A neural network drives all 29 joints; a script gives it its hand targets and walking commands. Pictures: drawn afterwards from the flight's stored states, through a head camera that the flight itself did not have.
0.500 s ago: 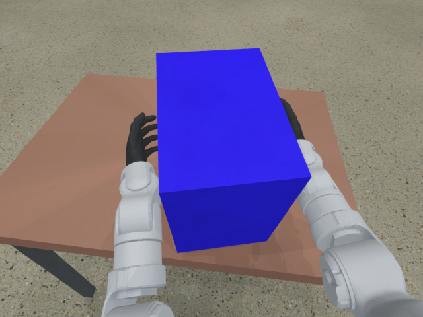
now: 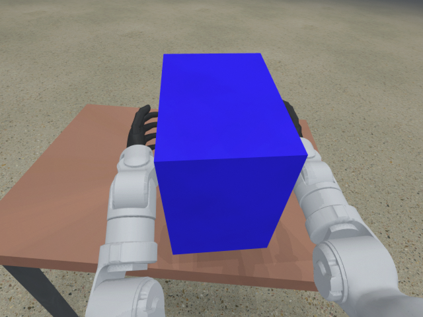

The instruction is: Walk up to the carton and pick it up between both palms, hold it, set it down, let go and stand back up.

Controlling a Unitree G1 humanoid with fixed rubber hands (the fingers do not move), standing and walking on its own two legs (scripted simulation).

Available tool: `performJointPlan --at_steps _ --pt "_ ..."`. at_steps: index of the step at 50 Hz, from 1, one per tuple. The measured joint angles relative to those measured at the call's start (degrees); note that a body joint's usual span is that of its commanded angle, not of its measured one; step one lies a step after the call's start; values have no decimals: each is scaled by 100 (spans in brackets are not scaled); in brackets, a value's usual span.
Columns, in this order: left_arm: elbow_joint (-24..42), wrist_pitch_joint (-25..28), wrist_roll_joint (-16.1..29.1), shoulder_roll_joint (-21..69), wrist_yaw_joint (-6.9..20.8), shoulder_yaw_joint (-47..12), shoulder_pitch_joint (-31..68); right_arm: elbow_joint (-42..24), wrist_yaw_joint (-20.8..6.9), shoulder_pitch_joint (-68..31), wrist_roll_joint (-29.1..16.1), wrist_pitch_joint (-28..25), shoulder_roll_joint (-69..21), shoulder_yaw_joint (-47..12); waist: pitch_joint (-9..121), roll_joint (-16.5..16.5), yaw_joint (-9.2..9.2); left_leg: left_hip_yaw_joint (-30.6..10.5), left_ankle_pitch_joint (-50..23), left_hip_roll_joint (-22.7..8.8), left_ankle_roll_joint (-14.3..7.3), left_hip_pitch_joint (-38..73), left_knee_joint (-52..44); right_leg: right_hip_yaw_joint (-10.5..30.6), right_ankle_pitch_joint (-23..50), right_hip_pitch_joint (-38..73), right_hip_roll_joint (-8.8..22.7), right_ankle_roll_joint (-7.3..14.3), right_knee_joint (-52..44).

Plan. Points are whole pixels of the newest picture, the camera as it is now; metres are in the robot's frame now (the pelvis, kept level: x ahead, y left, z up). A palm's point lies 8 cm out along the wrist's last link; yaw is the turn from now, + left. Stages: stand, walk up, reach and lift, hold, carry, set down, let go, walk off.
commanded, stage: reach and lift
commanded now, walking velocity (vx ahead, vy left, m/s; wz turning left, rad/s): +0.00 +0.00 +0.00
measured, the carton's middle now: (216, 153) +0.40 +0.00 +0.15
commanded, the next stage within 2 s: hold in 1.54 s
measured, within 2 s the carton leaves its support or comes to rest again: neither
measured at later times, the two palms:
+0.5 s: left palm (132, 135) +0.38 +0.16 +0.21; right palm (290, 133) +0.39 -0.13 +0.21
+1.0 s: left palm (136, 112) +0.40 +0.15 +0.24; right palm (300, 117) +0.39 -0.14 +0.24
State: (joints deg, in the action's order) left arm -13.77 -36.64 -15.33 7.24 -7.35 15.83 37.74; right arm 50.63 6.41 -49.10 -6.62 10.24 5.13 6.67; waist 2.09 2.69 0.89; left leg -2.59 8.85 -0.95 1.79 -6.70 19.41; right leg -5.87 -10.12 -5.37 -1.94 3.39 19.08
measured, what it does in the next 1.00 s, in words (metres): stands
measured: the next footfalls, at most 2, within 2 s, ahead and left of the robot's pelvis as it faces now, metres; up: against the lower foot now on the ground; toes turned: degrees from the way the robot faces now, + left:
none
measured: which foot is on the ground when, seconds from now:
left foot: down 0.00-1.00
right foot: down 0.00-1.00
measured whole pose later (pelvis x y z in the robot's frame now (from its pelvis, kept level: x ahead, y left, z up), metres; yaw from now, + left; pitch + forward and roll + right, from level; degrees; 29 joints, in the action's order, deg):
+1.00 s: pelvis +0.01 +0.04 +0.00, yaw -3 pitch -5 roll -1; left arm -16.2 -44.6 -12.3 1.9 -3.6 17.4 46.2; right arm 42.9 15.0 -53.9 -19.3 24.3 9.4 -1.8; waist 3.2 0.5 4.7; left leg 0.2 11.8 -0.3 -1.1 -4.6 21.8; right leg -1.8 -8.8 -1.6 -1.7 0.6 15.8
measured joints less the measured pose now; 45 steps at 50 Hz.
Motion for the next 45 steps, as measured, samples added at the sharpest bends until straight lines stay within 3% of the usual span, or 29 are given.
performJointPlan --at_steps 10,21,35,45 --pt "235 -45 -82 -64 334 189 -12 -469 351 -121 -481 432 140 -565 -292 -65 263 71 157 5 -71 296 65 83 -18 366 -4 -77 -132" --pt "696 -179 220 -308 375 -25 -341 -1205 714 276 -877 654 109 -937 -175 -121 464 45 283 61 -174 247 242 96 13 469 32 -182 -258" --pt "108 -653 224 -436 361 4 416 -971 706 -81 -891 1117 153 -503 -11 -78 445 222 251 127 -297 291 212 302 96 440 96 -289 -258" --pt "-321 -802 130 -427 365 213 916 -532 649 -535 -995 1279 329 -517 74 -183 353 333 239 114 -316 242 164 434 122 322 81 -302 -251"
